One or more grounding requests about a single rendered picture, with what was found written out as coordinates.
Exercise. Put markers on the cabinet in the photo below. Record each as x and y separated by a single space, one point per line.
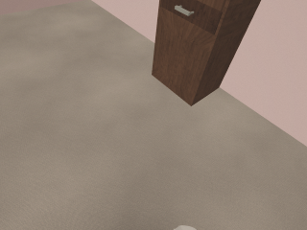
191 61

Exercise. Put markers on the drawer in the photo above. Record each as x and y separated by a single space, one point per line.
204 16

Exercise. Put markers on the handle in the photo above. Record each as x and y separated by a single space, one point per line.
182 10

